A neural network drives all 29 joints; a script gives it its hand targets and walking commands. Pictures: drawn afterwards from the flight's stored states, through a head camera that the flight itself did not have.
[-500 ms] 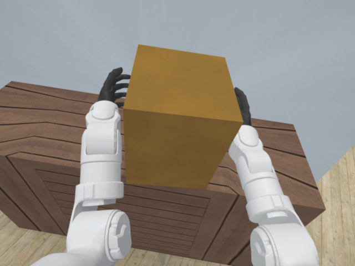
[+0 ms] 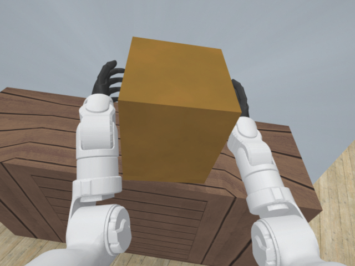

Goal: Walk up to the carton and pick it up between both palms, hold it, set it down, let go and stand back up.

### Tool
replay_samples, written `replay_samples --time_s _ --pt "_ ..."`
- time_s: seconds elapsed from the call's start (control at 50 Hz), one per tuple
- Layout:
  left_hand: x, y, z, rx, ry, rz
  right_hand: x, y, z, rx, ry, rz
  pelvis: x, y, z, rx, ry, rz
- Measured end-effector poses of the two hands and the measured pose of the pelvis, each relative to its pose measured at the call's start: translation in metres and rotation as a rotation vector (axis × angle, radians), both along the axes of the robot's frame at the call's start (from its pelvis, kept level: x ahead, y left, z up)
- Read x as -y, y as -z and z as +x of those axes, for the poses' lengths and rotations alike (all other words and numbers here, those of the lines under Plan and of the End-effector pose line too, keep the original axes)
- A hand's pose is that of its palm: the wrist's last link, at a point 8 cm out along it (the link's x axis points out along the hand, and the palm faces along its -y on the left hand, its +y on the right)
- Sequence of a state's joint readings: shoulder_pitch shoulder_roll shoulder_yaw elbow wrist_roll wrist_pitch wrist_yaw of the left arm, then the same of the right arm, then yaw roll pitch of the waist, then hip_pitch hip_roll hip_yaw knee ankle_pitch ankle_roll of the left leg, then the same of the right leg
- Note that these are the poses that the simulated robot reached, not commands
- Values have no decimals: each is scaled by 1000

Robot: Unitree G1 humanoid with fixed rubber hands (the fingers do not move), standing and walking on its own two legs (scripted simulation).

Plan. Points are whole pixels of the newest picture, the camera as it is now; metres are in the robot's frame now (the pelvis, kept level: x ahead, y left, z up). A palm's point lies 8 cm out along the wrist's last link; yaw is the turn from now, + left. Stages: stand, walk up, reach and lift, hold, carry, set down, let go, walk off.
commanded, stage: reach and lift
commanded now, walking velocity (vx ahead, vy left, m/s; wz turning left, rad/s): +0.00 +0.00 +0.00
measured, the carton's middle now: (171, 115) +0.40 +0.00 +0.16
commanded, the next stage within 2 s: hold in 0.76 s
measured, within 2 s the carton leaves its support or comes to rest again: neither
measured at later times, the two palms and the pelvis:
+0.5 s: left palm (97, 92) +0.37 +0.15 +0.24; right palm (238, 108) +0.36 -0.14 +0.21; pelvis +0.00 +0.00 +0.00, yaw +0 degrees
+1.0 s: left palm (95, 88) +0.36 +0.15 +0.25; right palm (242, 105) +0.35 -0.14 +0.23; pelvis -0.01 +0.00 +0.00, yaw -1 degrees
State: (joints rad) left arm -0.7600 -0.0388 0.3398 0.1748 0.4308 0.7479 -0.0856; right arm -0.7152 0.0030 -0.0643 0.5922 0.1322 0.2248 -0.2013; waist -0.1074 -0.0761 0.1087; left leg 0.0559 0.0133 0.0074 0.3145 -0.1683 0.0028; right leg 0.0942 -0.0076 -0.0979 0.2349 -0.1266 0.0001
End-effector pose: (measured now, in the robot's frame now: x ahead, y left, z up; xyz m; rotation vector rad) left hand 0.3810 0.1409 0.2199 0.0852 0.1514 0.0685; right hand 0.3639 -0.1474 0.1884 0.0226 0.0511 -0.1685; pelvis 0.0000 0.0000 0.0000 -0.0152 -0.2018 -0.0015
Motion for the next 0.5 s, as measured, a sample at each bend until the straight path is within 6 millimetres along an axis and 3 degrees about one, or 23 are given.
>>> replay_samples --time_s 0.14,0.5 --pt "0 3 -4 2 10 -6 1 1 -6 3 8 0 -2 0 0 2 5 -2" --pt "-6 -19 -9 17 -22 -17 -6 -22 -2 17 -18 -5 1 0 -3 6 2 0"
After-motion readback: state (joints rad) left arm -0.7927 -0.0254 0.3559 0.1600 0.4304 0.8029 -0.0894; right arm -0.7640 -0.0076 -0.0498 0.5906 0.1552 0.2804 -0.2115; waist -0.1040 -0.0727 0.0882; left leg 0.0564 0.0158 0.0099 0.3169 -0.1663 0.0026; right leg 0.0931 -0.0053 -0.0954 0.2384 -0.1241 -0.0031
